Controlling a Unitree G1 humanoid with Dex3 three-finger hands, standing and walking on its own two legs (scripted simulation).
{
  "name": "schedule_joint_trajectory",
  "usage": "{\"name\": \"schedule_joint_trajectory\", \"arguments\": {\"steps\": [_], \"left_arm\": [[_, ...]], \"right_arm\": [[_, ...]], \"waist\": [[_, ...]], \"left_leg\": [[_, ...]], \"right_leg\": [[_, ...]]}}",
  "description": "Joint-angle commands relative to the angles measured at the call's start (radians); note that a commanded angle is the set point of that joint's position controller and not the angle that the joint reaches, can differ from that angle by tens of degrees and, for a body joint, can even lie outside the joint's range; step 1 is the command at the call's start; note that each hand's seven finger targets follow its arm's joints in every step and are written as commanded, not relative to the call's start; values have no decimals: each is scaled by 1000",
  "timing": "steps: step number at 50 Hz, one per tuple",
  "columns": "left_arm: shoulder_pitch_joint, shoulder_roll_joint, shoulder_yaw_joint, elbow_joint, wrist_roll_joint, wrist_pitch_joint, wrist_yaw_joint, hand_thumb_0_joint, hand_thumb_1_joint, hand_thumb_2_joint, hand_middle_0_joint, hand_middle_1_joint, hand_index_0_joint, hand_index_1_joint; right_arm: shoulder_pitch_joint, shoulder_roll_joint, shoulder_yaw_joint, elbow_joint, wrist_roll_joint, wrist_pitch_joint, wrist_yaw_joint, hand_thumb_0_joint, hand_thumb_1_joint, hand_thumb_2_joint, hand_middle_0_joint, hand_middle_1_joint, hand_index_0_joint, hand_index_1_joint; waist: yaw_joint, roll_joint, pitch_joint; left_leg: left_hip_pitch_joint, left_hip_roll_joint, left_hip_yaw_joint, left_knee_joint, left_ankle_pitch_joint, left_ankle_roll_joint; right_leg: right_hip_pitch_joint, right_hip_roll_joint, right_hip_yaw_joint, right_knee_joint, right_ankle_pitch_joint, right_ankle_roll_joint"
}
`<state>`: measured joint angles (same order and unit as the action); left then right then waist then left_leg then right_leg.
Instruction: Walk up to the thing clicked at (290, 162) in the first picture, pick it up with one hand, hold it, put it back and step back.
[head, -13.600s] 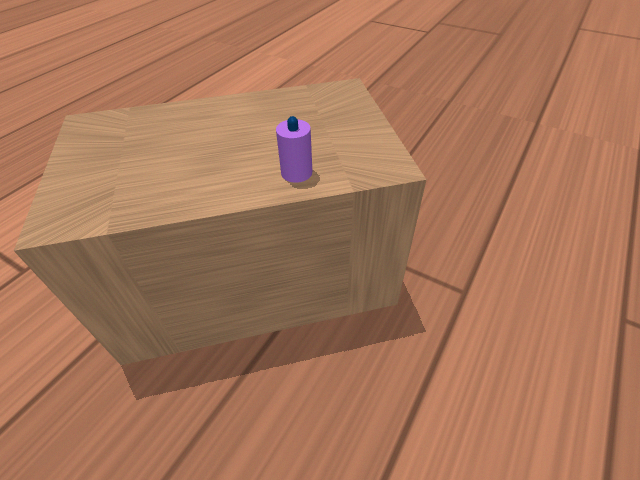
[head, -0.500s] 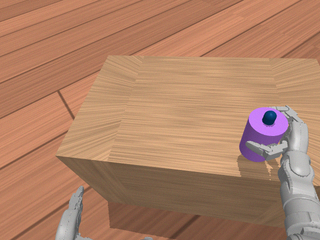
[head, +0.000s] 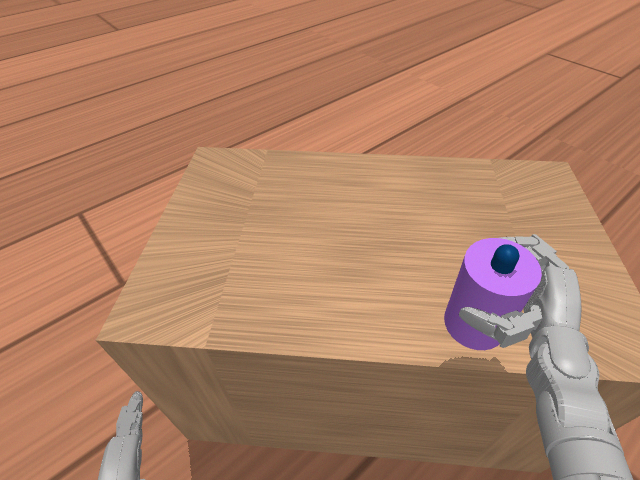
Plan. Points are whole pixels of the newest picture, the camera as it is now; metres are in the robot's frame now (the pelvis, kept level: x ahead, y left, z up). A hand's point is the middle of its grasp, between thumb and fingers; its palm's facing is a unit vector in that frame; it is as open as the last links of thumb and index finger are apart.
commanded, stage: lift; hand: right
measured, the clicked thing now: (490, 290) +0.36 -0.17 +0.07
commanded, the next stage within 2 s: hold in 0.40 s
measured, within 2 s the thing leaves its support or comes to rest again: neither
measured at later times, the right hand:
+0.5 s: hand (511, 288) +0.33 -0.18 +0.11, palm faces +0.22 +0.97 -0.03, open 11.5 cm
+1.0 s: hand (514, 287) +0.32 -0.17 +0.13, palm faces +0.21 +0.98 -0.03, open 11.5 cm
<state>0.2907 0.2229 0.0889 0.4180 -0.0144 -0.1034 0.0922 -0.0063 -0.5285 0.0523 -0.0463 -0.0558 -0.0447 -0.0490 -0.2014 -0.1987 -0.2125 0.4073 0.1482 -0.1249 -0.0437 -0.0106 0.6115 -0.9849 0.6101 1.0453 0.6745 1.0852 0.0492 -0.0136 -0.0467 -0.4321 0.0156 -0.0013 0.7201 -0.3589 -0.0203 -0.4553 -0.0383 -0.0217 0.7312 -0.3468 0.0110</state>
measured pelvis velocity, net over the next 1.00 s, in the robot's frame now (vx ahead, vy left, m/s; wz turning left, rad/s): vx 0.00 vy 0.00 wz -0.02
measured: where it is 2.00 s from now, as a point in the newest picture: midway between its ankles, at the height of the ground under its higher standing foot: outside the picture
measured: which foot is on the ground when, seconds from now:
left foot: down 0.00-1.00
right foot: down 0.00-1.00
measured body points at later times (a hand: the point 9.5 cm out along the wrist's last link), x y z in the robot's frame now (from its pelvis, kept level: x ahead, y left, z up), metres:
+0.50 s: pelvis +0.00 +0.00 +0.01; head +0.00 +0.01 +0.46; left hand +0.17 +0.27 -0.06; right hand +0.31 -0.23 +0.11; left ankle +0.01 +0.13 -0.71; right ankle +0.02 -0.13 -0.71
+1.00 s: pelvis +0.00 +0.00 +0.02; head +0.00 +0.02 +0.47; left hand +0.18 +0.26 -0.06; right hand +0.30 -0.22 +0.13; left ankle +0.01 +0.13 -0.71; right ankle +0.02 -0.13 -0.71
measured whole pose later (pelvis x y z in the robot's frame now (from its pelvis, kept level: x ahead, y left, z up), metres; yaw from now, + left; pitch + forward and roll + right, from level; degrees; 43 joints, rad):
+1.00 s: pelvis +0.00 +0.00 +0.02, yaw -1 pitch -1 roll +0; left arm 0.19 0.20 0.10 0.65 -0.01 -0.14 0.14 -0.01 -0.53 0.05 -0.05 -0.06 -0.04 -0.05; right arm -0.05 -0.17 -0.15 0.06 0.17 0.09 -0.07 -0.01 0.61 -0.99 0.61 1.05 0.67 1.09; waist 0.02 -0.04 -0.01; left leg -0.23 0.02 0.02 0.55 -0.29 -0.02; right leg -0.26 -0.03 -0.01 0.55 -0.27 0.02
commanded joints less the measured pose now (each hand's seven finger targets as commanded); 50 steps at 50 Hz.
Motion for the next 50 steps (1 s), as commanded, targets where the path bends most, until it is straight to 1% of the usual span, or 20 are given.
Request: {"name": "schedule_joint_trajectory", "arguments": {"steps": [1, 2, 5, 8, 11, 12, 14, 16, 20, 24, 28, 31, 35, 36, 37, 39, 40, 42, 47, 50], "left_arm": [[-94, 129, 57, -137, 6, -61, 16, 0, -542, 51, -41, -53, -42, -52], [-115, 114, 40, -136, 8, -64, 18, 0, -541, 50, -39, -52, -40, -51], [-106, 127, 59, -75, 9, -60, 24, 0, -539, 48, -40, -53, -42, -50], [-122, 96, 27, -92, 9, -60, 28, 0, -535, 46, -38, -52, -40, -49], [-157, 111, 39, -88, 10, -59, 34, 0, -540, 49, -39, -52, -40, -51], [-156, 144, 66, -89, 9, -59, 39, 0, -545, 53, -39, -52, -39, -52], [-130, 115, 48, -56, 10, -55, 42, 0, -543, 52, -40, -53, -41, -52], [-129, 131, 68, -49, 9, -60, 47, 0, -540, 50, -40, -54, -42, -52], [-135, 84, 29, -19, 6, -65, 38, 0, -543, 53, -39, -54, -40, -53], [-178, 104, 32, -58, 11, -77, 46, 0, -556, 60, -43, -55, -41, -57], [-181, 159, 92, 10, 13, -79, 49, 0, -539, 52, -41, -56, -43, -54], [-177, 122, 67, 8, 11, -85, 49, 0, -540, 52, -41, -56, -43, -55], [-209, 110, 56, 37, 12, -89, 53, 0, -546, 58, -41, -54, -40, -55], [-228, 87, 29, 15, 12, -91, 51, 0, -545, 57, -41, -54, -40, -54], [-222, 112, 60, 36, 12, -89, 55, 0, -541, 55, -41, -56, -42, -55], [-222, 119, 61, 63, 12, -89, 56, 0, -540, 53, -42, -55, -43, -54], [-214, 84, 32, 78, 14, -88, 52, 0, -544, 56, -41, -54, -41, -54], [-231, 127, 66, 36, 14, -90, 55, 0, -538, 52, -41, -54, -42, -53], [-219, 96, 51, 69, 11, -91, 54, 0, -542, 54, -43, -56, -44, -55], [-212, 144, 89, 79, 12, -99, 60, 0, -543, 55, -43, -54, -43, -54]], "right_arm": [[-505, -202, -57, -505, 44, -137, -5, 0, 104, -1317, 1190, 1439, 1261, 1439], [-472, -195, -61, -462, 39, -129, -8, 0, 106, -1318, 1194, 1443, 1264, 1443], [-456, -218, -81, -517, 44, -120, -17, 0, 115, -1323, 1194, 1448, 1267, 1448], [-424, -182, -56, -544, 42, -106, -21, 0, 99, -1321, 1207, 1451, 1277, 1452], [-416, -183, -57, -541, 44, -96, -23, 0, 89, -1317, 1202, 1445, 1272, 1445], [-402, -198, -70, -534, 44, -88, -23, 0, 84, -1319, 1202, 1444, 1271, 1444], [-462, -182, -47, -603, 52, -85, -23, 0, 94, -1322, 1201, 1448, 1272, 1448], [-415, -168, -41, -578, 51, -68, -20, 0, 113, -1307, 1180, 1429, 1251, 1429], [-388, -152, -28, -570, 48, -51, -11, 0, 107, -1301, 1178, 1423, 1248, 1423], [-378, -146, -31, -607, 52, -32, -8, 0, 107, -1306, 1170, 1420, 1242, 1420], [-370, -181, -53, -653, 55, -22, -13, 0, 117, -1303, 1172, 1421, 1244, 1421], [-374, -149, -27, -714, 57, -15, -17, 0, 122, -1296, 1166, 1414, 1238, 1414], [-347, -152, -41, -705, 60, 1, -22, 0, 100, -1292, 1170, 1410, 1239, 1410], [-347, -136, -30, -717, 58, 8, -21, 0, 115, -1304, 1176, 1423, 1247, 1423], [-343, -136, -21, -729, 57, 14, -22, 0, 121, -1314, 1178, 1431, 1251, 1432], [-322, -142, -34, -722, 60, 28, -25, 0, 117, -1316, 1180, 1433, 1253, 1434], [-307, -123, -13, -707, 54, 37, -21, 0, 115, -1313, 1179, 1431, 1252, 1431], [-323, -142, -28, -768, 53, 44, -24, 0, 113, -1331, 1194, 1451, 1267, 1451], [-343, -117, -15, -756, 60, 67, -22, 0, 93, -1326, 1191, 1442, 1263, 1442], [-344, -125, -25, -742, 63, 82, -24, 0, 119, -1314, 1173, 1429, 1247, 1429]], "waist": [[-9, -45, -346], [-11, -26, -338], [-20, -49, -329], [-19, -25, -347], [-18, -11, -308], [-13, 0, -303], [-11, -30, -277], [-2, -7, -266], [-18, -43, -242], [-21, -26, -285], [-28, -60, -284], [-21, -53, -290], [-25, -21, -266], [-36, -17, -265], [-24, -26, -264], [-34, -33, -241], [-35, -46, -257], [-31, -52, -288], [-19, -25, -223], [-12, -4, -224]], "left_leg": [[89, -20, 21, -115, 307, 8], [100, -22, 22, -120, 309, 6], [121, -14, 12, -136, 309, 6], [141, -17, 19, -135, 356, 2], [140, -20, 27, -155, 306, 3], [132, -18, 24, -161, 301, 2], [127, -16, 22, -175, 275, 3], [123, -16, 24, -185, 264, 3], [125, -21, 39, -184, 276, 8], [159, -19, 38, -200, 302, 7], [166, -17, 40, -202, 317, 11], [174, -20, 41, -211, 319, 12], [184, -22, 44, -228, 299, 8], [191, -22, 45, -229, 298, 9], [188, -18, 40, -232, 305, 8], [190, -18, 43, -234, 306, 9], [197, -20, 46, -231, 321, 10], [203, -21, 49, -231, 336, 11], [196, -18, 47, -254, 315, 7], [181, -19, 49, -256, 315, 4]], "right_leg": [[249, 32, -8, -104, 249, -19], [239, 31, -8, -104, 252, -21], [245, 37, -15, -114, 241, -22], [275, 33, -11, -116, 289, -21], [266, 30, -6, -139, 247, -21], [272, 31, -7, -146, 238, -22], [270, 34, -11, -156, 209, -21], [282, 32, -8, -168, 200, -23], [295, 25, 1, -190, 226, -14], [321, 29, -1, -196, 251, -17], [337, 27, 2, -209, 274, -12], [356, 26, 5, -212, 278, -13], [342, 26, 6, -225, 254, -17], [343, 25, 6, -227, 257, -15], [347, 30, 1, -227, 256, -17], [338, 30, 3, -235, 262, -16], [353, 27, 5, -234, 283, -14], [384, 24, 8, -237, 309, -9], [360, 30, 2, -248, 266, -17], [376, 27, 5, -250, 265, -19]]}}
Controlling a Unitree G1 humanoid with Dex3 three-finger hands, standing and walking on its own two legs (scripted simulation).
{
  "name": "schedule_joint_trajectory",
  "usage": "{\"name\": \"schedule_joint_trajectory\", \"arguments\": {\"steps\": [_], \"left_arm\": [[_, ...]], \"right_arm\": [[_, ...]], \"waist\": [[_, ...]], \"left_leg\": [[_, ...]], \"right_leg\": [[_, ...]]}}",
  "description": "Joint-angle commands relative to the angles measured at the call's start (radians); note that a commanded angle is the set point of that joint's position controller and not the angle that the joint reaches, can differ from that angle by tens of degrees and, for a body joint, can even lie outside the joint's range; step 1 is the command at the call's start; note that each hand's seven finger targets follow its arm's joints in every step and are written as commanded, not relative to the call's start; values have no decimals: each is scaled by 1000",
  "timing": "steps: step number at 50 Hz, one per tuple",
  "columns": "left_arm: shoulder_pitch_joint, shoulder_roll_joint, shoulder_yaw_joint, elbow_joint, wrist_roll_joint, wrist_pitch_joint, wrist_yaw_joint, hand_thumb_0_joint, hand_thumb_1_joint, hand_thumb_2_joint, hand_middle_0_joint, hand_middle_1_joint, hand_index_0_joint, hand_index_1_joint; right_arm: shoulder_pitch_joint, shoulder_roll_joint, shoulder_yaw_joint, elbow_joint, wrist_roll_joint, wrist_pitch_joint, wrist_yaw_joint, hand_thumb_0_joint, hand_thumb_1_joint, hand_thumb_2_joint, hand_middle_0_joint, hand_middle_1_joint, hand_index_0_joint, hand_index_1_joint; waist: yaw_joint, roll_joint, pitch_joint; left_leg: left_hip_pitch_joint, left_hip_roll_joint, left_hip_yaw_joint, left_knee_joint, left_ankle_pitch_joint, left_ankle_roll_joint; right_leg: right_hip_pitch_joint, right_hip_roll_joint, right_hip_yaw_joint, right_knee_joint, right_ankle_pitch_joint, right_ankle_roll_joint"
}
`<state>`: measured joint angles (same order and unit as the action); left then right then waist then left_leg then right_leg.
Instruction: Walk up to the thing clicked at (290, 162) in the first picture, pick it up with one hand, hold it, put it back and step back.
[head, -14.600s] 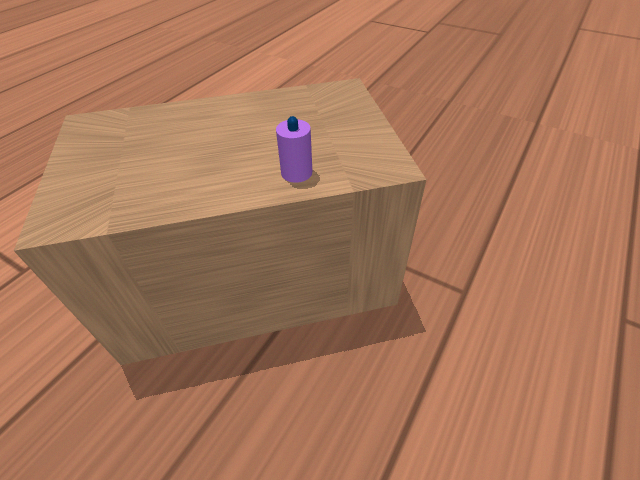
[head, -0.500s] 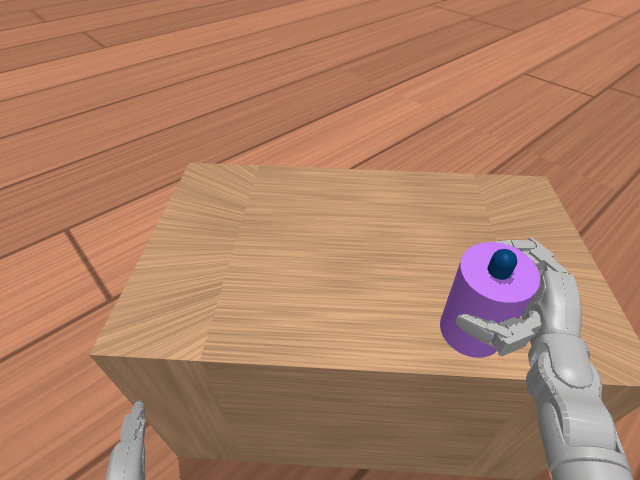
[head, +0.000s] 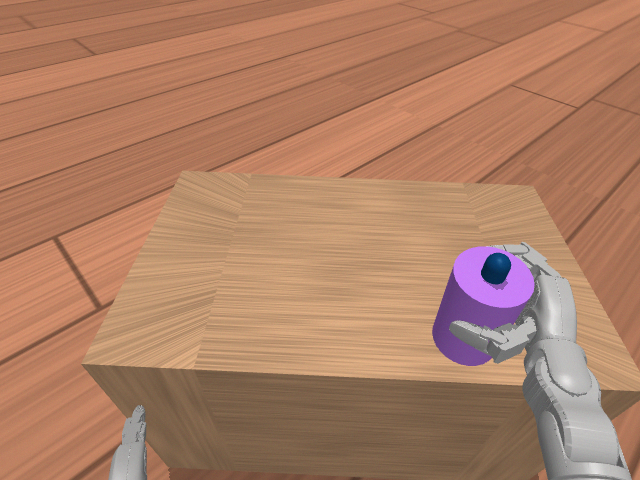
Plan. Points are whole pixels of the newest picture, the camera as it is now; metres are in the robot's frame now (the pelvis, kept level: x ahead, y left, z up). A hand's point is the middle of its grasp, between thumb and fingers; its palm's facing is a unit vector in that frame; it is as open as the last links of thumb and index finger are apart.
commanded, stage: hold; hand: right
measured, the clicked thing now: (480, 301) +0.32 -0.16 +0.10
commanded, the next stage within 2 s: none
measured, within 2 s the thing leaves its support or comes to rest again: neither
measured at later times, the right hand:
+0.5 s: hand (495, 309) +0.31 -0.17 +0.10, palm faces +0.22 +0.98 -0.03, open 11.5 cm
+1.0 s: hand (495, 306) +0.31 -0.17 +0.11, palm faces +0.21 +0.98 -0.03, open 11.5 cm
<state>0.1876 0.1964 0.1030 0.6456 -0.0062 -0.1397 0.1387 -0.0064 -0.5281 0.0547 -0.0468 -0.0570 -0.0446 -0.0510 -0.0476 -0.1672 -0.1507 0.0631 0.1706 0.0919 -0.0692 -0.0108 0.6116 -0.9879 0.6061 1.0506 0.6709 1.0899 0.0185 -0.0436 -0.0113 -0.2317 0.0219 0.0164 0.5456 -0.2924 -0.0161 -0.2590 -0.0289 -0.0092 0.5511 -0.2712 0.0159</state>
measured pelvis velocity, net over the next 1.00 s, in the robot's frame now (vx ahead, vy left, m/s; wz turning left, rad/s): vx -0.01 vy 0.00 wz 0.00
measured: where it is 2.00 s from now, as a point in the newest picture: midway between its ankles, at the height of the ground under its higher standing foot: outside the picture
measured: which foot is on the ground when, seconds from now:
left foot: down 0.00-1.00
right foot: down 0.00-1.00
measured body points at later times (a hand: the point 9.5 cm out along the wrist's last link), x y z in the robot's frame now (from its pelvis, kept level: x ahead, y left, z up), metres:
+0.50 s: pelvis +0.00 +0.00 +0.00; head -0.01 +0.02 +0.45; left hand +0.17 +0.27 -0.07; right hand +0.29 -0.23 +0.11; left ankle +0.00 +0.13 -0.73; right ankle +0.01 -0.13 -0.73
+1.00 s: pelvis -0.01 +0.00 +0.00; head -0.01 +0.02 +0.45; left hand +0.16 +0.27 -0.08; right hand +0.29 -0.22 +0.11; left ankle +0.00 +0.13 -0.73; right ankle +0.01 -0.13 -0.73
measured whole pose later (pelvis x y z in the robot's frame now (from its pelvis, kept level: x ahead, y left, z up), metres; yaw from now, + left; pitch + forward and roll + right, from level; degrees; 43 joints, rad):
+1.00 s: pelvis -0.01 +0.00 +0.00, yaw +0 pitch -2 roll +0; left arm 0.18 0.21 0.11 0.71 0.00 -0.18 0.14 -0.01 -0.55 0.07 -0.05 -0.05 -0.04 -0.05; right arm -0.03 -0.16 -0.16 0.04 0.16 0.10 -0.07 -0.01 0.61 -0.99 0.60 1.05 0.67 1.09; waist 0.02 -0.04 0.01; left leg -0.21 0.02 0.01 0.51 -0.27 -0.01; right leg -0.23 -0.03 -0.01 0.52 -0.25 0.02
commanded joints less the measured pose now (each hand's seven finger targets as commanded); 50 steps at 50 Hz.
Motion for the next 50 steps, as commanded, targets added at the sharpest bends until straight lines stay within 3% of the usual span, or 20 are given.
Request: {"name": "schedule_joint_trajectory", "arguments": {"steps": [1, 2, 5, 8, 12, 14, 16, 20, 22, 24, 25, 29, 33, 34, 36, 38, 42, 47, 49, 50], "left_arm": [[-116, 159, 66, -156, 4, -64, 12, 0, -542, 54, -44, -56, -44, -55], [-111, 176, 78, -165, 4, -65, 14, 0, -541, 55, -43, -54, -43, -53], [-103, 84, 8, -148, 1, -65, 2, 0, -544, 58, -43, -54, -43, -54], [-123, 131, 47, -152, 7, -66, 4, 0, -549, 60, -45, -55, -44, -56], [-141, 111, 24, -116, 6, -69, 3, 0, -551, 62, -45, -56, -43, -58], [-179, 171, 65, -164, 6, -72, 10, 0, -545, 58, -46, -55, -46, -55], [-141, 122, 32, -136, 5, -64, 7, 0, -550, 61, -45, -53, -43, -55], [-115, 145, 57, -158, 5, -63, 7, 0, -547, 61, -44, -53, -43, -54], [-99, 147, 61, -150, 4, -64, 5, 0, -545, 58, -45, -53, -45, -54], [-116, 93, 20, -136, 1, -68, -1, 0, -555, 64, -47, -55, -44, -58], [-120, 123, 43, -108, 3, -70, 3, 0, -555, 65, -47, -54, -43, -58], [-170, 122, 34, -95, 6, -86, 4, 0, -559, 66, -49, -54, -44, -60], [-157, 152, 53, -124, 11, -94, 13, 0, -554, 61, -49, -54, -46, -57], [-124, 135, 41, -87, 11, -88, 10, 0, -557, 63, -49, -54, -46, -57], [-127, 162, 63, -118, 10, -88, 12, 0, -555, 62, -49, -53, -46, -56], [-95, 128, 46, -108, 7, -87, 8, 0, -555, 61, -48, -53, -45, -57], [-130, 131, 47, -125, 6, -86, 2, 0, -562, 67, -49, -53, -43, -58], [-187, 125, 29, -117, 8, -104, -1, 0, -565, 70, -49, -52, -42, -59], [-181, 98, 12, -91, 9, -104, -1, 0, -566, 71, -49, -52, -42, -59], [-184, 103, 11, -104, 8, -104, 0, 0, -567, 71, -48, -50, -40, -58]], "right_arm": [[-504, -166, -97, -401, 38, -134, 1, 0, 107, -1309, 1171, 1422, 1243, 1422], [-481, -188, -117, -391, 35, -133, 2, 0, 115, -1304, 1169, 1419, 1241, 1420], [-468, -145, -86, -413, 36, -138, 12, 0, 113, -1306, 1171, 1420, 1243, 1420], [-448, -138, -78, -434, 40, -135, 13, 0, 106, -1305, 1161, 1413, 1234, 1413], [-449, -132, -67, -398, 26, -127, 5, 0, 77, -1314, 1176, 1423, 1247, 1423], [-481, -171, -100, -435, 27, -139, -4, 0, 82, -1314, 1176, 1423, 1248, 1423], [-441, -170, -111, -419, 29, -140, -2, 0, 70, -1295, 1174, 1407, 1243, 1408], [-421, -196, -139, -463, 33, -157, -2, 0, 77, -1313, 1188, 1428, 1258, 1428], [-393, -183, -128, -463, 36, -159, 1, 0, 77, -1307, 1179, 1419, 1249, 1419], [-433, -148, -85, -501, 38, -163, 5, 0, 59, -1309, 1178, 1416, 1248, 1416], [-425, -134, -73, -455, 40, -156, 6, 0, 79, -1310, 1173, 1417, 1244, 1417], [-436, -106, -26, -431, 28, -149, 17, 0, 75, -1313, 1171, 1417, 1242, 1417], [-429, -143, -70, -432, 28, -146, 17, 0, 53, -1307, 1176, 1412, 1247, 1412], [-396, -156, -99, -419, 32, -144, 15, 0, 51, -1305, 1175, 1410, 1246, 1410], [-422, -169, -118, -416, 38, -146, 15, 0, 60, -1301, 1175, 1409, 1245, 1409], [-439, -185, -137, -434, 40, -150, 12, 0, 52, -1314, 1187, 1424, 1257, 1424], [-460, -174, -114, -456, 37, -157, 6, 0, 38, -1305, 1180, 1410, 1248, 1410], [-436, -109, -38, -422, 28, -142, 11, 0, 69, -1312, 1173, 1416, 1244, 1416], [-479, -108, -30, -457, 27, -147, 14, 0, 69, -1310, 1172, 1414, 1244, 1414], [-426, -126, -62, -427, 29, -144, 13, 0, 78, -1303, 1169, 1409, 1240, 1409]], "waist": [[13, 26, -256], [11, 28, -273], [-8, 4, -268], [-2, 11, -304], [2, -9, -270], [-1, 13, -289], [-11, 23, -261], [-6, 12, -297], [-6, 7, -297], [-6, -36, -273], [12, -29, -267], [15, -18, -230], [15, 37, -305], [-3, 28, -279], [8, 46, -283], [-1, 18, -260], [-1, -29, -242], [-1, -22, -260], [0, -20, -264], [-16, 6, -269]], "left_leg": [[-17, -24, 30, -84, 246, 1], [-11, -25, 32, -83, 249, 1], [2, -23, 32, -82, 241, 4], [29, -18, 24, -81, 302, 1], [7, -20, 25, -86, 290, 3], [18, -21, 27, -87, 269, 3], [32, -19, 26, -98, 249, 0], [39, -22, 26, -92, 278, 2], [40, -24, 28, -90, 286, 3], [25, -22, 25, -91, 284, 7], [0, -27, 28, -93, 272, 9], [-18, -26, 32, -101, 235, 7], [28, -25, 35, -96, 293, 0], [34, -22, 35, -97, 295, 0], [25, -22, 35, -105, 273, -3], [24, -23, 35, -106, 254, 1], [12, -23, 28, -108, 224, 8], [13, -28, 34, -103, 251, 11], [16, -28, 33, -105, 242, 11], [35, -27, 34, -110, 237, 9]], "right_leg": [[179, 19, -8, -70, 187, -22], [187, 17, -5, -71, 195, -22], [175, 20, -8, -77, 192, -20], [188, 28, -16, -61, 245, -24], [179, 25, -13, -68, 232, -23], [179, 22, -10, -72, 216, -22], [154, 27, -14, -76, 191, -27], [190, 24, -14, -78, 221, -25], [197, 22, -12, -81, 233, -22], [193, 24, -14, -82, 232, -20], [205, 17, -9, -86, 226, -20], [183, 15, -7, -97, 183, -21], [218, 19, -5, -82, 237, -26], [201, 24, -9, -81, 239, -26], [203, 23, -9, -87, 214, -28], [188, 23, -10, -92, 197, -25], [178, 22, -11, -106, 169, -19], [196, 14, -3, -101, 209, -16], [194, 16, -5, -98, 195, -17], [184, 18, -5, -101, 191, -19]]}}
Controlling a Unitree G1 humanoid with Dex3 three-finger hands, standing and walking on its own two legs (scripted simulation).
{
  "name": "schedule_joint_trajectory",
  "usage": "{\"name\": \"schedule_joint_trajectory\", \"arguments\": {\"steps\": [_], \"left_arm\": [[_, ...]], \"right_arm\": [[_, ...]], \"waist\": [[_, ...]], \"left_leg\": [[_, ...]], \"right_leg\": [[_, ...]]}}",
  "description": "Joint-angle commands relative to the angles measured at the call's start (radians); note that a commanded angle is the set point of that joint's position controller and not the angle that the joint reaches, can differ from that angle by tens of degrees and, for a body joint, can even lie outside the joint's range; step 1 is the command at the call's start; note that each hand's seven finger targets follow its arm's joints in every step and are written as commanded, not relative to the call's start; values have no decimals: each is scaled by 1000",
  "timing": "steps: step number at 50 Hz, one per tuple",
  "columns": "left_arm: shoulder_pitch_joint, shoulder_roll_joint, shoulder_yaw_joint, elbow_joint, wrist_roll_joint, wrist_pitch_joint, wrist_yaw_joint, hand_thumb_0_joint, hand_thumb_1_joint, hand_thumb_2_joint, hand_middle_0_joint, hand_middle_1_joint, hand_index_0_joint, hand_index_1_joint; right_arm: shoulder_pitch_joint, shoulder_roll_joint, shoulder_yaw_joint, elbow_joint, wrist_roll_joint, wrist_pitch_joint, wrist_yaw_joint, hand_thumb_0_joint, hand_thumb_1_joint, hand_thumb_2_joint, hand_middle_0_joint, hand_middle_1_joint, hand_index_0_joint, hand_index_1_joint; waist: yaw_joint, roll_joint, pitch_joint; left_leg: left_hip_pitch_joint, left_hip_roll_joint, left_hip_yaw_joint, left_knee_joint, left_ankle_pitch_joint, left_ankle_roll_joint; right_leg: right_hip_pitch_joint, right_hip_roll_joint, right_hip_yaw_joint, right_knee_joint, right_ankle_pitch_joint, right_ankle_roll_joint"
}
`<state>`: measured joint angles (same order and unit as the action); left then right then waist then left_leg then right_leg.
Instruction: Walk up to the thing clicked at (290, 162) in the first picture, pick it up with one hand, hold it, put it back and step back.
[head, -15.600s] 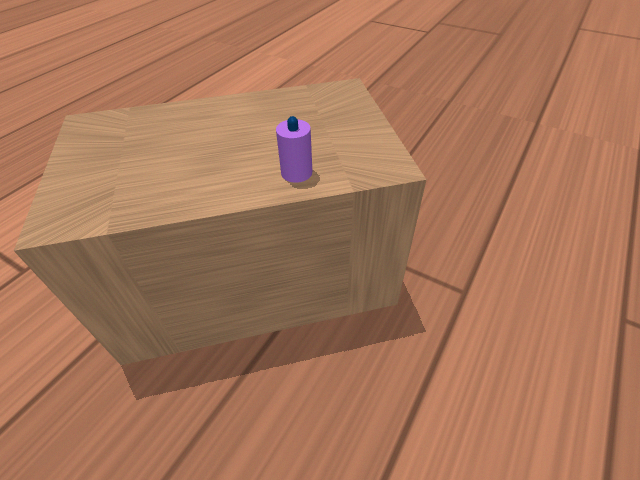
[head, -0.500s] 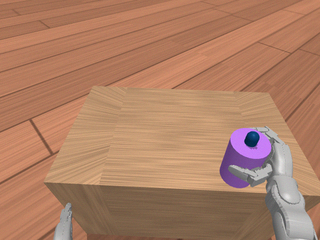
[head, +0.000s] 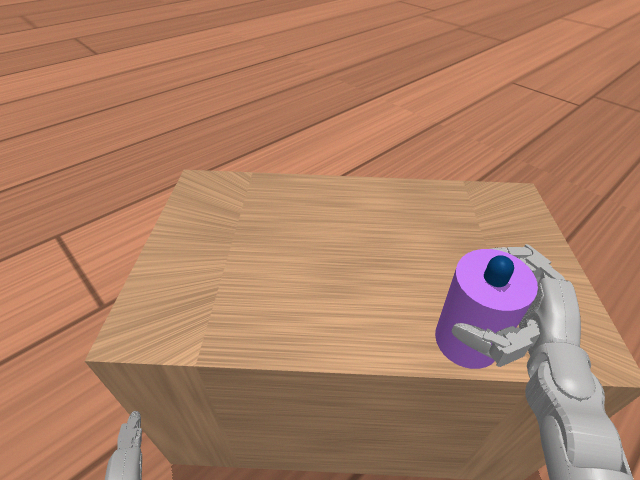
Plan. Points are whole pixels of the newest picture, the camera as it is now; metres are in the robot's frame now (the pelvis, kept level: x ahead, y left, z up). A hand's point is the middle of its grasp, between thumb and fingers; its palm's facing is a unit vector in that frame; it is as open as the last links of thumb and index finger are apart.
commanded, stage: hold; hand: right
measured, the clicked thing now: (483, 304) +0.31 -0.16 +0.10
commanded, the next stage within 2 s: crouch in 1.10 s
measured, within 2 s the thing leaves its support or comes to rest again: neither
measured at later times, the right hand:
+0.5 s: hand (483, 312) +0.31 -0.16 +0.09, palm faces +0.18 +0.98 -0.02, open 11.5 cm
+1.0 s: hand (486, 307) +0.31 -0.17 +0.10, palm faces +0.17 +0.98 -0.02, open 11.5 cm
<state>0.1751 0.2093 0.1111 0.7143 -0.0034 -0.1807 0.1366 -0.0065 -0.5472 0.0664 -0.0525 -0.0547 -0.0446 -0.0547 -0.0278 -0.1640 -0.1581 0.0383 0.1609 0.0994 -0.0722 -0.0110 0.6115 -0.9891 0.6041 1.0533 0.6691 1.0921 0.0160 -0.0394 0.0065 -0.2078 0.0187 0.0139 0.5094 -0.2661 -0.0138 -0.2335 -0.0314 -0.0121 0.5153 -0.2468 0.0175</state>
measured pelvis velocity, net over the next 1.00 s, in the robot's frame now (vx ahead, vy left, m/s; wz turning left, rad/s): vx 0.00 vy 0.00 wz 0.00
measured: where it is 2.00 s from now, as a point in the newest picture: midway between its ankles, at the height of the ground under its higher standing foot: outside the picture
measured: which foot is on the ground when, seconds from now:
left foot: down 0.00-1.00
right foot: down 0.00-1.00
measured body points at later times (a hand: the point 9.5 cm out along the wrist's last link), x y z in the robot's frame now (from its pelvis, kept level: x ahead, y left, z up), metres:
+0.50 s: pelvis +0.00 +0.00 +0.00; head -0.01 +0.02 +0.45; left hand +0.17 +0.26 -0.08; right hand +0.29 -0.22 +0.10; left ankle +0.01 +0.13 -0.74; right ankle +0.02 -0.13 -0.74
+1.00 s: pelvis +0.00 +0.00 +0.00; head -0.01 +0.01 +0.45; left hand +0.17 +0.26 -0.07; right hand +0.30 -0.22 +0.10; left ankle +0.01 +0.13 -0.74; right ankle +0.02 -0.13 -0.74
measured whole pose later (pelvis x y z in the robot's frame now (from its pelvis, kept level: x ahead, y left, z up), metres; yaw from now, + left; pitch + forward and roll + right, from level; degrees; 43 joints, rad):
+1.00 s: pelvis +0.00 +0.00 +0.00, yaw +0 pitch -3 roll +0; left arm 0.17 0.19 0.11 0.68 0.01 -0.18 0.13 -0.01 -0.56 0.07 -0.06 -0.05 -0.04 -0.05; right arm -0.02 -0.15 -0.14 0.09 0.16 0.08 -0.05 -0.01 0.61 -0.99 0.60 1.06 0.67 1.09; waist 0.02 -0.04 0.00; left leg -0.18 0.02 0.01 0.49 -0.26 -0.02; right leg -0.21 -0.03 -0.02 0.49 -0.24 0.01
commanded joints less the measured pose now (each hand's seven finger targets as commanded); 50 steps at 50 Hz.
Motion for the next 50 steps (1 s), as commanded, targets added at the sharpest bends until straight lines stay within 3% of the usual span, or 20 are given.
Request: {"name": "schedule_joint_trajectory", "arguments": {"steps": [1, 8, 11, 14, 18, 20, 23, 24, 28, 31, 33, 35, 38, 40, 42, 44, 45, 47, 49, 50], "left_arm": [[-186, 104, 7, -194, 8, -61, 6, 0, -567, 71, -48, -50, -41, -58], [-85, 147, 55, -192, 10, -42, 10, 0, -558, 63, -47, -49, -42, -54], [-81, 146, 63, -196, 6, -47, 2, 0, -565, 67, -49, -50, -42, -58], [-122, 107, 32, -205, 3, -58, 1, 0, -567, 72, -48, -50, -40, -59], [-185, 74, -12, -164, 7, -76, 1, 0, -572, 75, -49, -49, -39, -60], [-184, 135, 34, -182, 15, -79, 9, 0, -571, 74, -50, -50, -41, -60], [-92, 130, 36, -125, 14, -67, 7, 0, -567, 71, -49, -49, -41, -58], [-114, 112, 20, -149, 13, -65, 3, 0, -567, 71, -50, -48, -41, -57], [-103, 122, 41, -155, 13, -45, 6, 0, -566, 69, -48, -49, -40, -57], [-136, 138, 56, -199, 10, -46, 7, 0, -568, 70, -48, -47, -40, -56], [-129, 150, 68, -200, 10, -48, 8, 0, -566, 68, -47, -47, -39, -56], [-127, 68, -2, -204, 4, -45, 0, 0, -569, 71, -48, -48, -39, -57], [-162, 61, -16, -181, 7, -54, 2, 0, -576, 76, -50, -49, -39, -60], [-155, 113, 25, -178, 11, -52, 8, 0, -572, 72, -49, -46, -39, -57], [-129, 93, 2, -164, 12, -45, 5, 0, -568, 68, -50, -48, -41, -57], [-153, 154, 48, -216, 13, -49, 9, 0, -568, 66, -51, -47, -42, -56], [-102, 177, 73, -186, 13, -44, 12, 0, -566, 66, -51, -48, -43, -56], [-45, 167, 83, -154, 11, -41, 5, 0, -567, 67, -50, -49, -42, -58], [-64, 158, 81, -184, 9, -46, 1, 0, -565, 67, -49, -48, -41, -56], [-79, 127, 57, -200, 7, -46, -2, 0, -567, 68, -48, -46, -39, -55]], "right_arm": [[-418, -129, -57, -358, 35, -147, 17, 0, 74, -1306, 1171, 1411, 1242, 1411], [-428, -196, -141, -378, 40, -160, 11, 0, 37, -1326, 1204, 1439, 1273, 1439], [-462, -189, -121, -436, 42, -175, 6, 0, 8, -1323, 1206, 1431, 1272, 1431], [-475, -119, -40, -426, 39, -180, 14, 0, 36, -1309, 1184, 1414, 1251, 1414], [-460, -98, -10, -367, 35, -184, 27, 0, 47, -1317, 1185, 1421, 1255, 1421], [-442, -131, -39, -406, 35, -188, 23, 0, 43, -1328, 1193, 1432, 1264, 1432], [-401, -141, -68, -360, 39, -182, 17, 0, 25, -1333, 1207, 1440, 1277, 1440], [-412, -167, -101, -386, 37, -192, 12, 0, 12, -1336, 1216, 1445, 1285, 1445], [-416, -207, -151, -357, 43, -201, 3, 0, -4, -1331, 1222, 1444, 1289, 1444], [-477, -205, -141, -390, 46, -219, 0, 0, 30, -1311, 1196, 1421, 1264, 1422], [-445, -168, -104, -391, 44, -221, 4, 0, 32, -1323, 1206, 1436, 1274, 1436], [-468, -128, -46, -435, 43, -222, 12, 0, 53, -1317, 1193, 1427, 1263, 1427], [-456, -79, 8, -353, 34, -202, 27, 0, 69, -1301, 1167, 1404, 1238, 1404], [-427, -101, -6, -324, 27, -185, 27, 0, 67, -1317, 1187, 1426, 1259, 1426], [-397, -118, -32, -326, 23, -173, 26, 0, 53, -1318, 1190, 1426, 1261, 1426], [-459, -170, -91, -386, 28, -177, 13, 0, 44, -1311, 1183, 1416, 1254, 1416], [-468, -168, -87, -385, 32, -174, 12, 0, 22, -1307, 1184, 1410, 1252, 1410], [-421, -174, -120, -324, 36, -168, 7, 0, 11, -1322, 1199, 1427, 1268, 1427], [-483, -199, -146, -363, 43, -181, 5, 0, 7, -1297, 1189, 1405, 1254, 1405], [-481, -207, -149, -388, 43, -185, 3, 0, 25, -1296, 1187, 1406, 1253, 1406]], "waist": [[-8, 43, -297], [1, 18, -284], [3, -25, -268], [23, -10, -233], [7, -14, -262], [6, -12, -331], [11, 5, -290], [-6, -19, -306], [1, 26, -262], [8, 15, -267], [8, 7, -299], [0, -26, -282], [14, -7, -295], [17, -10, -289], [1, -9, -278], [1, -11, -300], [17, 10, -270], [13, 21, -235], [12, 29, -252], [-5, 10, -254]], "left_leg": [[27, -23, 34, -76, 227, 2], [15, -18, 28, -84, 223, -2], [1, -21, 30, -76, 228, 5], [-34, -25, 32, -85, 193, 8], [-30, -24, 31, -81, 193, 7], [2, -22, 30, -75, 238, 6], [2, -26, 36, -76, 246, 2], [20, -22, 35, -77, 251, 3], [25, -16, 23, -90, 245, -5], [13, -17, 15, -93, 206, -2], [20, -19, 19, -80, 249, 0], [14, -18, 19, -77, 260, 4], [10, -23, 28, -72, 278, 3], [2, -23, 32, -77, 264, 4], [11, -23, 36, -80, 251, 5], [21, -22, 38, -86, 232, 5], [0, -27, 42, -89, 215, 5], [-1, -29, 43, -90, 224, 3], [4, -27, 37, -88, 220, 1], [21, -24, 34, -87, 224, 2]], "right_leg": [[155, 23, -4, -62, 178, -26], [168, 30, -15, -70, 164, -27], [171, 26, -11, -75, 172, -21], [166, 18, -5, -81, 134, -24], [167, 18, -4, -71, 137, -25], [195, 23, -7, -61, 185, -23], [185, 22, -5, -64, 193, -24], [176, 25, -7, -64, 199, -21], [141, 34, -18, -61, 174, -33], [154, 32, -18, -65, 136, -31], [182, 27, -13, -62, 181, -27], [180, 29, -15, -61, 200, -24], [188, 21, -8, -58, 228, -25], [192, 21, -7, -66, 217, -23], [183, 23, -9, -75, 204, -21], [191, 23, -9, -81, 186, -18], [194, 19, -6, -90, 164, -18], [176, 17, -5, -89, 173, -18], [172, 18, -8, -82, 165, -22], [165, 20, -8, -80, 173, -22]]}}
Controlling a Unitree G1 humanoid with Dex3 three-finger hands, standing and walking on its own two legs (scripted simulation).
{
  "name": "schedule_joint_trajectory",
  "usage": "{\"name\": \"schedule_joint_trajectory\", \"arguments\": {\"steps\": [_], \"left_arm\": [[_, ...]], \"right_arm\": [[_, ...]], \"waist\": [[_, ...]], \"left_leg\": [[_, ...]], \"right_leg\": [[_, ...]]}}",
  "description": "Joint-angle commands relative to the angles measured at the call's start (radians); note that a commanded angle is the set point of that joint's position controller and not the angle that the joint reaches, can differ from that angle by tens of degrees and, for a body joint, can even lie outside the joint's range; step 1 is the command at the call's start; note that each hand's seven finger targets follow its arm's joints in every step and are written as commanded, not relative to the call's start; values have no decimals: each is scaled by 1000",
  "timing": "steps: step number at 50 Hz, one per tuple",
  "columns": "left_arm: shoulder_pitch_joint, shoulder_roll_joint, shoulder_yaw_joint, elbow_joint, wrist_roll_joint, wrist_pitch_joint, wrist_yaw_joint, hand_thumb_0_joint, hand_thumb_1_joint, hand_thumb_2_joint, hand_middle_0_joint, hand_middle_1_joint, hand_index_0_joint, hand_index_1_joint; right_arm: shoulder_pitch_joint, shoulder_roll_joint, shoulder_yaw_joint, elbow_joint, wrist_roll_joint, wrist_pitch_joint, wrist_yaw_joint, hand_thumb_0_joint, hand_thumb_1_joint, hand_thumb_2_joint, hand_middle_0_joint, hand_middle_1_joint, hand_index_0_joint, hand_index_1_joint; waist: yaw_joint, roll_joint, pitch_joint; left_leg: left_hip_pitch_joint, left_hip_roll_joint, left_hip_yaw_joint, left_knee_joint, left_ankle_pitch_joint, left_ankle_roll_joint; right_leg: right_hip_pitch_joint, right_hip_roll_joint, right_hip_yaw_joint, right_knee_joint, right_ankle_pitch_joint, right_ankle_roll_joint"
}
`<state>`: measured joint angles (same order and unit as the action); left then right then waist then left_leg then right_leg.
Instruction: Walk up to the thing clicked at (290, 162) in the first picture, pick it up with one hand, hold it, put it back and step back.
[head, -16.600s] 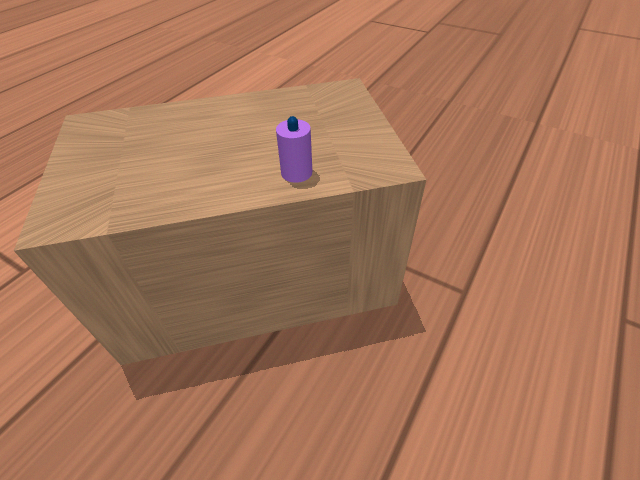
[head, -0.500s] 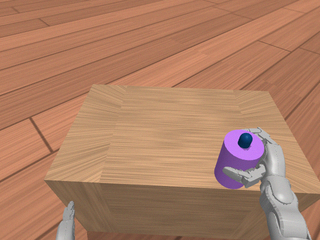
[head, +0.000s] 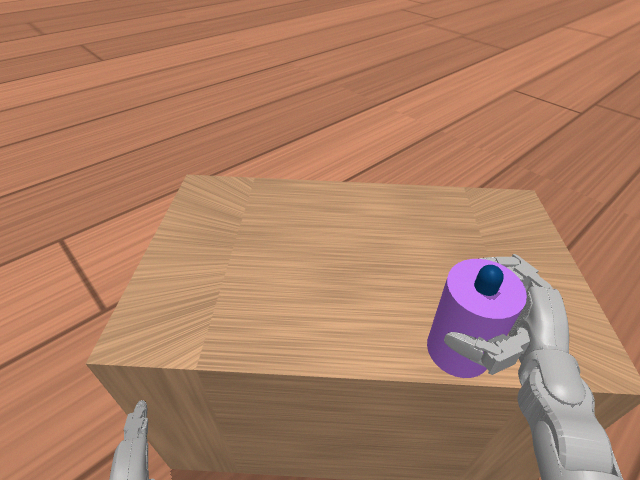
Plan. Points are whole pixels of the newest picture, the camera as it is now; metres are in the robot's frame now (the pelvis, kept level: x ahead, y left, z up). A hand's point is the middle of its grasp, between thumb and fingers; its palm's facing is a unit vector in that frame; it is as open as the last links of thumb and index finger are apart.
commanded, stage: hold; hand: right
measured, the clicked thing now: (474, 313) +0.31 -0.15 +0.09
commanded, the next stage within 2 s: crouch in 0.10 s
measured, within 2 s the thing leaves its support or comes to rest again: neither
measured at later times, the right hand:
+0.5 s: hand (484, 313) +0.32 -0.18 +0.07, palm faces +0.23 +0.97 -0.01, open 11.5 cm
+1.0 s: hand (486, 306) +0.38 -0.22 +0.01, palm faces +0.26 +0.96 -0.03, open 11.5 cm
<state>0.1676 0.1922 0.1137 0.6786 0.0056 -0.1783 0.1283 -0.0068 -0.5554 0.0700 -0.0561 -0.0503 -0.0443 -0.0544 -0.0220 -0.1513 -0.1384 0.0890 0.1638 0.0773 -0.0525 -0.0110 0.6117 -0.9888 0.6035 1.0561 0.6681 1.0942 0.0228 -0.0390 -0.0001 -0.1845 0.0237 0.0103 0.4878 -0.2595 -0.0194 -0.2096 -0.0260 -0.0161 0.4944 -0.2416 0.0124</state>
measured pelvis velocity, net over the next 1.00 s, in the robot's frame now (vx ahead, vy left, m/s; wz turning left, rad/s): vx -0.01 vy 0.00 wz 0.02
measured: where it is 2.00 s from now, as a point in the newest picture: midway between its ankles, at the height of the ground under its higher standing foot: outside the picture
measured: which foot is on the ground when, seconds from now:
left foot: down 0.00-1.00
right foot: down 0.00-1.00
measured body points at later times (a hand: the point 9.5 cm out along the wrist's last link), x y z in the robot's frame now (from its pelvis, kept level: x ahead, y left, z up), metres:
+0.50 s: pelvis -0.01 +0.00 +0.00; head -0.01 +0.01 +0.45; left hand +0.16 +0.26 -0.08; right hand +0.31 -0.23 +0.08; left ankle +0.00 +0.13 -0.74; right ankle +0.02 -0.13 -0.74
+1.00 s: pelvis -0.01 +0.00 -0.03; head +0.05 -0.02 +0.42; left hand +0.14 +0.26 -0.08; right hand +0.36 -0.27 +0.01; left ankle +0.00 +0.13 -0.74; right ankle +0.02 -0.13 -0.74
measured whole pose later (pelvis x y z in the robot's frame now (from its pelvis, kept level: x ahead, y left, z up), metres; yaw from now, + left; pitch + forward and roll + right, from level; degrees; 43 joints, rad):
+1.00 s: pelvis -0.01 +0.00 -0.03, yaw +1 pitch +8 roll +1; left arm 0.23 0.19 0.07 0.52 0.02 -0.20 0.09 -0.01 -0.55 0.07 -0.06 -0.05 -0.05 -0.05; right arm -0.35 -0.29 -0.34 0.69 0.13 -0.30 -0.03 -0.01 0.61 -0.97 0.62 1.04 0.69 1.07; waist 0.09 0.02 -0.02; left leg -0.52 0.00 0.00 0.72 -0.33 -0.02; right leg -0.56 -0.05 -0.02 0.76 -0.34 0.01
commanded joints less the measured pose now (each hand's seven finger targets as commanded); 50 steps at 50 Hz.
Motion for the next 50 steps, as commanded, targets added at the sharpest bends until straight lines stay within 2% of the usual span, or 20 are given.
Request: {"name": "schedule_joint_trajectory", "arguments": {"steps": [1, 4, 5, 8, 11, 13, 21, 24, 26, 28, 31, 33, 35, 38, 41, 42, 43, 45, 47, 50], "left_arm": [[-60, 133, 52, -141, -4, -43, 4, 0, -568, 69, -48, -47, -39, -56], [-136, 110, 23, -154, -6, -53, -2, 0, -570, 72, -48, -47, -39, -57], [-154, 140, 40, -159, -4, -56, 3, 0, -573, 73, -49, -47, -38, -58], [-169, 105, -4, -124, -3, -61, 3, 0, -572, 74, -49, -48, -39, -59], [-215, 112, -18, -175, 0, -69, 3, 0, -544, 55, -44, -46, -42, -48], [-140, 86, -28, -93, 2, -57, 1, 0, -556, 61, -44, -42, -38, -48], [-64, 184, 83, -140, 8, -52, 4, 0, -550, 56, -43, -40, -38, -45], [-103, 150, 61, -153, 4, -52, -6, 0, -558, 60, -44, -38, -37, -46], [-116, 110, 21, -171, 1, -61, -12, 0, -559, 62, -43, -38, -36, -46], [-173, 128, 12, -248, -1, -75, -10, 0, -556, 62, -44, -40, -39, -46], [-136, 131, 7, -117, 7, -76, -8, 0, -562, 69, -43, -41, -36, -48], [-216, 72, -77, -204, 5, -91, -20, 0, -566, 71, -46, -42, -39, -50], [-153, 86, -59, -181, 13, -89, -14, 0, -569, 71, -49, -41, -40, -50], [-26, 151, -20, -200, 13, -74, -11, 0, -563, 65, -53, -47, -47, -53], [13, 205, 35, -253, 16, -70, -14, 0, -564, 62, -56, -48, -50, -53], [69, 217, 63, -198, 18, -62, -17, 0, -562, 61, -57, -50, -53, -55], [78, 181, 37, -192, 17, -61, -26, 0, -568, 66, -57, -50, -51, -57], [-13, 166, 25, -335, 10, -79, -31, 0, -564, 65, -55, -50, -50, -56], [-25, 161, 25, -369, 12, -82, -33, 0, -569, 68, -55, -50, -48, -57], [-20, 174, 29, -348, 15, -67, -32, 0, -574, 74, -54, -51, -45, -60]], "right_arm": [[-478, -211, -159, -436, 41, -162, -17, 0, 21, -1292, 1183, 1401, 1248, 1401], [-504, -172, -102, -487, 42, -171, -13, 0, 47, -1297, 1176, 1403, 1244, 1403], [-495, -149, -73, -479, 40, -167, -11, 0, 31, -1298, 1176, 1401, 1242, 1401], [-480, -80, 12, -432, 30, -152, 0, 0, 47, -1331, 1193, 1434, 1264, 1434], [-471, -118, -29, -421, 22, -144, -4, 0, 16, -1283, 1200, 1402, 1261, 1402], [-454, -137, -63, -384, 21, -132, -9, 0, 2, -1307, 1231, 1433, 1294, 1433], [-584, -242, -207, -198, 23, -191, -27, 0, 18, -1293, 1232, 1427, 1295, 1428], [-646, -261, -206, -147, 19, -244, -13, 0, 65, -1244, 1182, 1375, 1245, 1375], [-687, -249, -175, -131, 19, -285, 2, 0, 100, -1209, 1148, 1339, 1211, 1339], [-741, -235, -144, -98, 21, -323, 19, 0, 142, -1206, 1129, 1333, 1195, 1333], [-752, -246, -135, 66, 20, -363, 40, 0, 131, -1185, 1115, 1310, 1178, 1310], [-730, -210, -118, 193, 23, -392, 58, 0, 129, -1203, 1117, 1321, 1181, 1322], [-868, -319, -168, 104, 14, -442, 55, 0, 98, -1242, 1154, 1362, 1220, 1363], [-764, -376, -227, 249, 19, -460, 55, 0, 4, -1318, 1229, 1438, 1294, 1438], [-857, -488, -309, 188, 20, -500, 39, 0, 5, -1328, 1232, 1446, 1298, 1446], [-865, -476, -303, 190, 25, -504, 34, 0, -1, -1326, 1226, 1439, 1292, 1440], [-850, -464, -296, 209, 23, -511, 33, 0, 21, -1323, 1218, 1436, 1285, 1436], [-926, -480, -307, 138, 16, -537, 25, 0, 45, -1297, 1194, 1411, 1262, 1411], [-942, -442, -268, 134, 8, -550, 25, 0, 37, -1285, 1188, 1399, 1254, 1399], [-886, -360, -225, 313, 1, -535, 46, 0, 33, -1268, 1171, 1377, 1234, 1377]], "waist": [[-6, -4, -263], [-20, -35, -291], [-10, -20, -308], [2, -20, -291], [-11, -16, -320], [-9, -25, -271], [33, 73, -167], [24, 50, -209], [17, 32, -263], [27, 21, -357], [34, -58, -360], [28, -37, -406], [40, -121, -507], [60, -54, -449], [61, -86, -501], [68, -94, -438], [59, -118, -404], [64, -81, -461], [69, -80, -505], [78, -62, -498]], "left_leg": [[3, -26, 30, -64, 241, 8], [11, -24, 25, -54, 262, 13], [4, -26, 27, -49, 281, 13], [-18, -31, 32, -53, 266, 15], [-13, -35, 41, -62, 218, 15], [-13, -33, 41, -73, 199, 14], [-99, -24, 13, -84, 93, -3], [-107, -18, -8, -62, 84, 0], [-100, -19, -9, -32, 118, 2], [-94, -25, -6, -2, 166, 6], [-159, -29, -1, 37, 167, 12], [-171, -31, 2, 54, 160, 9], [-170, -30, -3, 80, 195, 12], [-190, -36, 4, 88, 218, 5], [-202, -41, 4, 114, 244, 4], [-234, -44, 3, 121, 227, 7], [-255, -42, 1, 129, 200, 10], [-250, -47, 0, 142, 181, 12], [-240, -48, -1, 164, 214, 13], [-302, -53, -1, 189, 216, 10]], "right_leg": [[145, 19, -8, -52, 185, -19], [153, 18, -6, -44, 216, -16], [170, 16, -3, -40, 240, -16], [174, 10, 0, -41, 238, -15], [186, 7, 2, -54, 190, -11], [156, 13, -3, -65, 155, -13], [86, 20, -12, -55, 25, -30], [60, 21, -9, -34, 25, -29], [49, 20, -8, -12, 53, -26], [70, 14, -2, 12, 99, -21], [43, 6, 5, 47, 108, -16], [5, 5, 6, 72, 110, -16], [44, 4, 4, 103, 154, -11], [7, 7, 4, 120, 169, -15], [27, 8, 3, 146, 209, -15], [-14, 8, 5, 149, 191, -15], [-46, 7, 5, 154, 165, -13], [-44, 0, 10, 167, 139, -16], [-32, -2, 13, 189, 175, -15], [-67, -9, 24, 227, 236, -16]]}}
